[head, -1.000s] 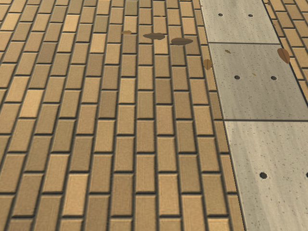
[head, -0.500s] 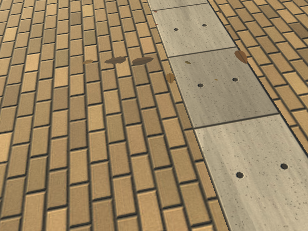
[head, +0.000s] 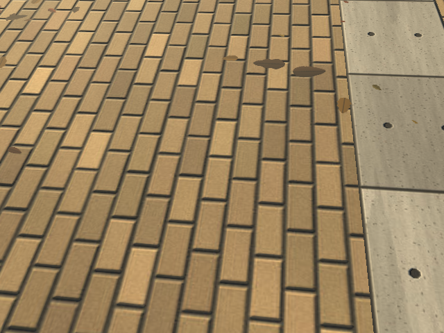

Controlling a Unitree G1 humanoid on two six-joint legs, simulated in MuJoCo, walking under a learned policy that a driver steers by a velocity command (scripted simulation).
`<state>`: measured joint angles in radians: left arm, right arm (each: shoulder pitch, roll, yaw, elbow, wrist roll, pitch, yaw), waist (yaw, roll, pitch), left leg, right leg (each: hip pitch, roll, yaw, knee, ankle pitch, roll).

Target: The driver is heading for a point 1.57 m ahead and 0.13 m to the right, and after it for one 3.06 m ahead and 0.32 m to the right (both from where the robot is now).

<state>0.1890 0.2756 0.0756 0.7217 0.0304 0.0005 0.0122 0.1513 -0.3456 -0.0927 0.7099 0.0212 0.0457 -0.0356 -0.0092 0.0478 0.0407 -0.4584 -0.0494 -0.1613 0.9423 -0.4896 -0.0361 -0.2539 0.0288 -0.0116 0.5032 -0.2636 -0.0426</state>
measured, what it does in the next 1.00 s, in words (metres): steps on the spot: left foot, then right foot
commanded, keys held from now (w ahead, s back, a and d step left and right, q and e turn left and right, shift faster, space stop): q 0.08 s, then no key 0.14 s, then e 0.74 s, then no key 0.04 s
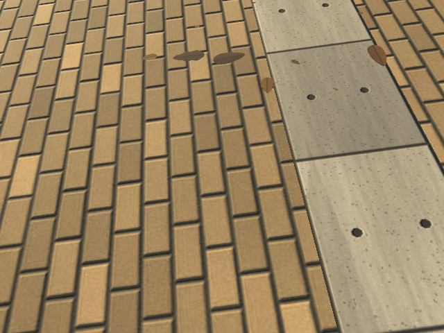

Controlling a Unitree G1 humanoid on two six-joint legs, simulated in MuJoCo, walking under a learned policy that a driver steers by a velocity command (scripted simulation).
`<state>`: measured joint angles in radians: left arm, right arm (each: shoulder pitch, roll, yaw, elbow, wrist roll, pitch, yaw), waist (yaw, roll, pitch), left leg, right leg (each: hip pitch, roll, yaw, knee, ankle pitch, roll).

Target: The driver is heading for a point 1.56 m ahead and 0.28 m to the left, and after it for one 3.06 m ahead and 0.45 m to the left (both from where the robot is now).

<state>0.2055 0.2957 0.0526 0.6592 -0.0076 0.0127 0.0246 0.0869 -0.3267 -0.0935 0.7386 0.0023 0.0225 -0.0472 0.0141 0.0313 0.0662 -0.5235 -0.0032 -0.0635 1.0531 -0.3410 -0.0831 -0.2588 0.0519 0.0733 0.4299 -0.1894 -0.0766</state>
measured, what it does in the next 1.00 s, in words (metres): walks ahead, turning left: left foot, then right foot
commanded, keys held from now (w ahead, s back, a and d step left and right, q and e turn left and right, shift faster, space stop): w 0.04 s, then w+q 0.72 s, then w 0.18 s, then w+e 0.06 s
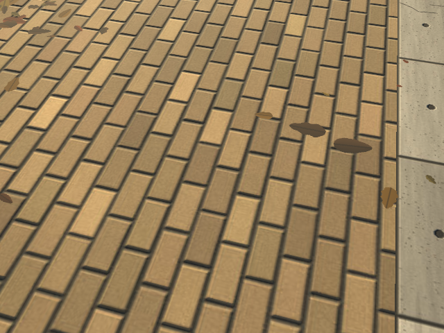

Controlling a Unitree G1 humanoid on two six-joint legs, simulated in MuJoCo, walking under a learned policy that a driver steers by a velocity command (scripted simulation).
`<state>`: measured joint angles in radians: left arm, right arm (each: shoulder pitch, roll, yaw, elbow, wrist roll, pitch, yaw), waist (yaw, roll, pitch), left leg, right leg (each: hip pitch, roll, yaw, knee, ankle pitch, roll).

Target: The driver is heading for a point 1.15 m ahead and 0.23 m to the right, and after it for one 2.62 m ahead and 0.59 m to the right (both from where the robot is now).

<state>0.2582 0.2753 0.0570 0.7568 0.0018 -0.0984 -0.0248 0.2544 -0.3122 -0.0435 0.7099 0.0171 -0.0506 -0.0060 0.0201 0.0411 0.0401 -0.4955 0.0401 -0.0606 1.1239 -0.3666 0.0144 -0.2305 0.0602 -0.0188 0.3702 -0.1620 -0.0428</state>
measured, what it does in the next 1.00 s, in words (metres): walks ahead, turning right: left foot, then right foot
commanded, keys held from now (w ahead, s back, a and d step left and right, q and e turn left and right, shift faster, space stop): w+e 0.84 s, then w+q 0.16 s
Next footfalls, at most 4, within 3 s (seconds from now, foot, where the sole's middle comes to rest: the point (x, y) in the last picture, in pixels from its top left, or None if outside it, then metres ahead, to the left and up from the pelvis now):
0.26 left None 0.31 0.15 -0.78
0.78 right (295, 320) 0.51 -0.17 -0.78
1.32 left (265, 211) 0.89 -0.10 -0.78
1.78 right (329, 164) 1.11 -0.35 -0.78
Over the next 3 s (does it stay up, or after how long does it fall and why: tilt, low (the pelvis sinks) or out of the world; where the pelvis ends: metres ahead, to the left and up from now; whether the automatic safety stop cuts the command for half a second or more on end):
stays up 1.08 -0.27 -0.01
